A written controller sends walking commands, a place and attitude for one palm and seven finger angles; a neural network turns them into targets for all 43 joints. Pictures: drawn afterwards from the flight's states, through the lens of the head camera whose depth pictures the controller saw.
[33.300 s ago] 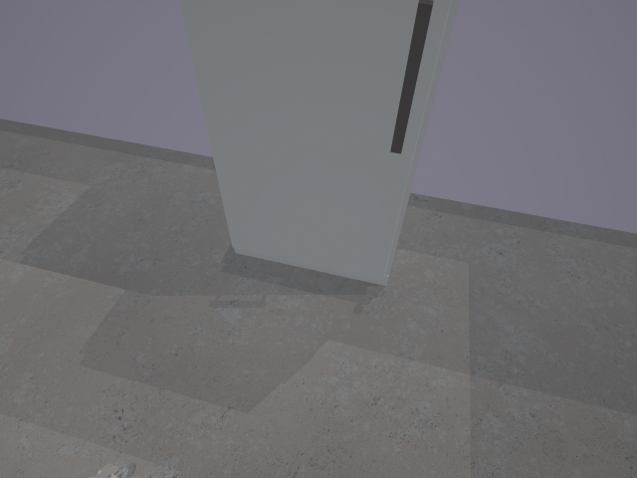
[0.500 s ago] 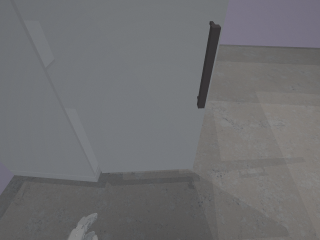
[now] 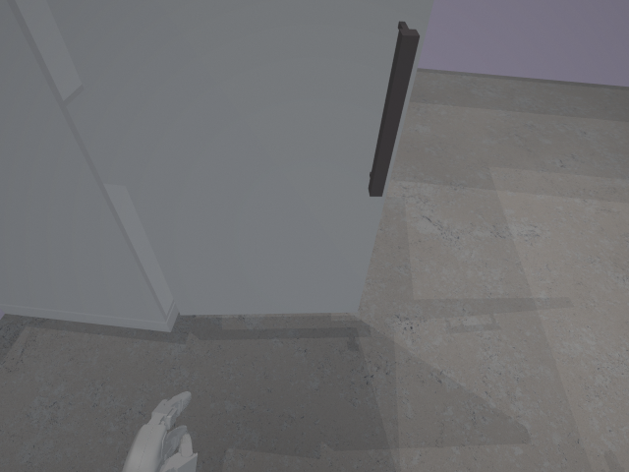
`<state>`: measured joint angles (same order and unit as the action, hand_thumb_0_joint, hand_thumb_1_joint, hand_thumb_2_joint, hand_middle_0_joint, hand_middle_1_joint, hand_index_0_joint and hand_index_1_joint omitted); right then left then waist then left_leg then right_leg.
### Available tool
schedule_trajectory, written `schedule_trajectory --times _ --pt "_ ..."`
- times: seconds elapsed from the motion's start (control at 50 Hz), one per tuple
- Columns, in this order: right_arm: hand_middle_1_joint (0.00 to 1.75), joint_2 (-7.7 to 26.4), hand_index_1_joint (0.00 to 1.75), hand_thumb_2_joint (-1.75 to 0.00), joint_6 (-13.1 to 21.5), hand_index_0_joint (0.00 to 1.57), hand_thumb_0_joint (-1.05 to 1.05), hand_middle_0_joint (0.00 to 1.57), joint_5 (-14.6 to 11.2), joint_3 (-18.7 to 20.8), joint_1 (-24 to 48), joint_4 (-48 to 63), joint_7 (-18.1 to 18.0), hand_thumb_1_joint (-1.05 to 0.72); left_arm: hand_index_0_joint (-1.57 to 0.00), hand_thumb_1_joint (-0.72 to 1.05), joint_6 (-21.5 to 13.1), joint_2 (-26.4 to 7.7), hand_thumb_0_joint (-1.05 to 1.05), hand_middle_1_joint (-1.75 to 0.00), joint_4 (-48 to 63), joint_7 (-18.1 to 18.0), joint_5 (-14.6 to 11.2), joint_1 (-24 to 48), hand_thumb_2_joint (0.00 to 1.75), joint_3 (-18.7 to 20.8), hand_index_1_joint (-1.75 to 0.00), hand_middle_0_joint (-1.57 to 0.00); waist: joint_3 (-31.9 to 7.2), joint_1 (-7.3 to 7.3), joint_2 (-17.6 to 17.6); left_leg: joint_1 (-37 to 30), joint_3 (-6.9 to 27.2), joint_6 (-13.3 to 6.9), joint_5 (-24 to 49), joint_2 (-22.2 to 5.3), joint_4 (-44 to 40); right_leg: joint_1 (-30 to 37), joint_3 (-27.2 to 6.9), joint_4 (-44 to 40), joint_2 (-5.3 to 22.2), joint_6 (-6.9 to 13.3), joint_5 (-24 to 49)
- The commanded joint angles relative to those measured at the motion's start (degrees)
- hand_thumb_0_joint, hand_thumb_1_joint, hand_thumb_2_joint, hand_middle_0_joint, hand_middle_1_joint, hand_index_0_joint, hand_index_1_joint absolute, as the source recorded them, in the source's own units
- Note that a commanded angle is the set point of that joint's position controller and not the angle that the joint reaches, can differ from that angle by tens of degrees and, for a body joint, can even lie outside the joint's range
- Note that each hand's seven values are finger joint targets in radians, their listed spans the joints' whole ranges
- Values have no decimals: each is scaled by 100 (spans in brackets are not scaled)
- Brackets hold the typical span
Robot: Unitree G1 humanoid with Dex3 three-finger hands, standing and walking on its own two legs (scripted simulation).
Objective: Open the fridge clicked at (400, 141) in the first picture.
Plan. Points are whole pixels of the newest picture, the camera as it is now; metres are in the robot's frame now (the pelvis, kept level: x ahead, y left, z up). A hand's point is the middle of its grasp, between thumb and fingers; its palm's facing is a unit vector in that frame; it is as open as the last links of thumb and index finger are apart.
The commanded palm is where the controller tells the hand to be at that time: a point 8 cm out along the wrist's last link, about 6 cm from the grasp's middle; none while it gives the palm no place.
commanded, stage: stop stepping back and stand still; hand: right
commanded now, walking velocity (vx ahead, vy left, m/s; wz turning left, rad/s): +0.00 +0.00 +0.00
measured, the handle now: (387, 119) +0.71 -0.07 +0.09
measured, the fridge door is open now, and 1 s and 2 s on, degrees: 82 82 82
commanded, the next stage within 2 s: let the arm hang, fingers relaxed in 0.64 s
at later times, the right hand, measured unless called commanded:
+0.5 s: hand out of the picture +0.24 -0.30 +0.17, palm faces +0.43 +0.76 -0.50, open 7.4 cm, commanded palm +0.18 -0.33 +0.18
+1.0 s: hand out of the picture +0.13 -0.23 -0.14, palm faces -0.04 +0.97 -0.24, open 7.4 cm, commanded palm none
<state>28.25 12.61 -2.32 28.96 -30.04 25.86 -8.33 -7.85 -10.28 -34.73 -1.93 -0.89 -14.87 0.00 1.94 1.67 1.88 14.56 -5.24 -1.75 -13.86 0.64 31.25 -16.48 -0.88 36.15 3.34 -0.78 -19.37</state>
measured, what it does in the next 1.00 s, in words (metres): stands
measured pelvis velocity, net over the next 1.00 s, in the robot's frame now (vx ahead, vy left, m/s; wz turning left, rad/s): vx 0.02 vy -0.04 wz -0.03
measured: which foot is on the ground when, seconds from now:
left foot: down 0.00-1.00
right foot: down 0.00-1.00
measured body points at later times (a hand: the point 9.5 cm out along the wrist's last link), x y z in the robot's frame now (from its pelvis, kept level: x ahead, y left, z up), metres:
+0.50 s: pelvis +0.04 -0.03 +0.01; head +0.06 -0.03 +0.46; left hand +0.23 +0.20 -0.07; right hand +0.22 -0.33 +0.20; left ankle +0.02 +0.09 -0.73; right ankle +0.04 -0.14 -0.73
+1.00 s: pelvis +0.02 -0.04 +0.00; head +0.04 -0.04 +0.45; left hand +0.14 +0.22 -0.13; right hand +0.13 -0.28 -0.12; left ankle +0.02 +0.09 -0.73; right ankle +0.04 -0.14 -0.73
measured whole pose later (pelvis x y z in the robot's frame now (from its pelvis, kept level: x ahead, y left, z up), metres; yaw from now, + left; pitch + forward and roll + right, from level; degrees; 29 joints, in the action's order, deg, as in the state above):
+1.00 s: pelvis +0.02 -0.04 +0.00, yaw -2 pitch +1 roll +0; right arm 13.0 -3.5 1.9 -0.7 -15.4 -39.1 0.6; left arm 0.0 -15.6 -47.5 0.9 2.1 -11.2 -0.1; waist 0.7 1.8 0.3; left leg 17.2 -2.4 1.1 -19.6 -3.0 36.1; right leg -19.2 1.6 35.3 -1.5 1.8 -17.0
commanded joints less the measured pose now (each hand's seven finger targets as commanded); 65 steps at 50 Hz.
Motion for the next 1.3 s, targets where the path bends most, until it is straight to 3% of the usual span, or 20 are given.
schedule_trajectory --times 0.0,0.06,0.1,0.12,0.16,0.2,0.24,0.32,0.36,0.46,0.7,0.72,0.74,0.8,0.88,0.92,1.0,1.06,1.14,1.28 --pt "30 522 30 -90 123 20 0 20 -48 203 -16 442 4 -90 -20 90 -257 -813 0 -30 677 -74 -34 466 90 361 -30 -20 -252 -164 -1729 -297 2399 -723 -953 -1804 -2047 -1173 -18 1588 -193 149 -601" --pt "30 579 30 -90 219 20 0 20 29 148 651 1074 -95 -90 -20 90 -289 -674 0 -30 592 -135 75 660 90 188 -30 -20 -401 -106 -1389 -129 1587 -683 108 -1600 -1327 -284 66 -30 -14 231 -281" --pt "30 639 30 -90 317 20 0 20 66 85 1144 1423 -170 -90 -20 90 -342 -658 0 -30 518 -257 144 726 90 127 -30 -20 -551 -95 -431 59 1070 -313 -125 -1112 -827 711 337 -1157 -245 231 632" --pt "30 621 30 -90 371 20 0 20 78 11 1252 1597 -206 -90 -20 90 -383 -730 0 -30 543 -290 145 689 90 161 -30 -20 -591 -135 176 115 961 -167 -131 -891 -493 1011 107 -1473 -85 280 820" --pt "30 655 30 -90 423 20 0 20 127 6 1433 2027 -286 -90 -20 90 -478 -884 0 -30 627 -281 86 733 90 234 -30 -20 -639 -298 1379 481 570 151 -414 -279 279 1139 -1290 -1930 938 646 1348" --pt "30 654 30 -90 383 20 0 20 147 132 882 1570 -253 -90 -20 90 -526 -810 0 -30 552 -244 61 703 90 236 -30 -20 -457 -276 1511 -62 447 223 -1007 -176 287 269 -1325 -2300 988 730 127" --pt "30 607 30 -90 360 20 0 20 221 173 810 1466 -228 -90 -20 90 -509 -746 0 -30 586 -191 40 761 90 177 -30 -20 -10 -281 1409 -492 370 183 -438 -183 -346 -294 -977 -2238 748 669 -205" --pt "30 539 30 -90 374 20 0 20 71 317 -20 989 -126 -90 -20 90 -422 -761 0 -30 662 -75 1 603 90 286 -30 -20 -661 -187 -455 -887 1171 -65 1229 -693 -1012 -6 -168 -933 97 235 1320" --pt "30 441 30 -90 328 20 0 20 -24 260 -59 890 -101 -90 -20 90 -326 -795 0 -30 699 -67 -18 563 90 320 -30 -20 -865 -123 -650 -909 1357 -225 1965 -988 -956 143 3 -736 23 144 1587" --pt "30 523 30 -90 235 20 0 20 -41 230 -5 899 -91 -90 -20 90 -168 -833 0 -30 826 -168 -25 683 90 275 -30 -20 -1095 -188 1 -708 706 117 2258 -503 -429 871 -189 -1171 317 255 3139" --pt "30 613 30 -90 253 20 0 20 -26 237 58 1459 -179 -90 -20 90 -116 -765 0 -30 888 -253 1 740 90 224 -30 -20 -1018 -219 391 -801 815 53 1939 -524 -617 630 -166 -1207 226 225 2427" --pt "30 -433 30 -90 -626 20 0 20 357 -2404 398 -3065 635 -90 -20 90 -289 -1847 0 -30 -235 244 -62 1213 90 489 -30 -20 -380 81 126 4 398 -4 2271 -956 191 148 -67 -286 280 217 2702" --pt "30 -501 30 -90 -1064 20 0 20 410 -2202 420 -3339 799 -90 -20 90 115 -1612 0 -30 -322 268 25 730 90 520 -30 -20 -829 -36 97 130 706 -37 1472 -947 -25 166 -151 -393 375 190 2171" --pt "30 -570 30 -90 -1161 20 0 20 435 -2318 813 -3852 883 -90 -20 90 400 -1412 0 -30 -299 258 148 635 90 363 -30 -20 -553 -127 -376 340 554 -23 -185 -780 -29 -535 -533 -630 408 404 860" --pt "30 -342 30 -90 -1186 20 0 20 442 -2476 1479 -5025 863 -90 -20 90 570 -1389 0 -30 -480 235 264 608 90 267 -30 -20 -384 -86 -1628 288 957 -228 -26 -948 -474 -451 -468 -427 60 381 1044" --pt "30 -346 30 -90 -1226 20 0 20 405 -2556 1659 -5593 822 -90 -20 90 636 -1315 0 -30 -685 209 282 455 90 219 -30 -20 -551 -45 -1355 161 996 -280 542 -1018 -435 -81 -309 -435 -49 332 1419" --pt "30 -481 30 -90 -1278 20 0 20 344 -2671 1605 -6582 767 -90 -20 90 681 -1250 0 -30 -1094 176 278 528 90 111 -30 -20 -369 -182 336 -230 795 -39 37 -622 -412 -187 -573 -1184 145 397 1355" --pt "30 -633 30 -90 -1257 20 0 20 309 -2705 1395 -7252 756 -90 -20 90 704 -1079 0 -30 -1424 127 251 352 90 75 -30 -20 -401 -198 703 -438 801 -81 -61 -610 -654 -143 -508 -1346 95 366 823" --pt "30 -729 30 -90 -1240 20 0 20 295 -2696 1340 -7767 756 -90 -20 90 736 -1001 0 -30 -1733 80 233 63 90 114 -30 -20 -503 -176 758 -586 718 -105 -40 -606 -883 2 -560 -1475 166 377 628" --pt "30 -837 30 -90 -1219 20 0 20 299 -2764 1328 -8369 739 -90 -20 90 753 -932 0 -30 -2120 55 200 -190 90 143 -30 -20 -91 -149 -63 -336 688 -79 -29 -624 -1134 235 -548 -1667 225 390 685"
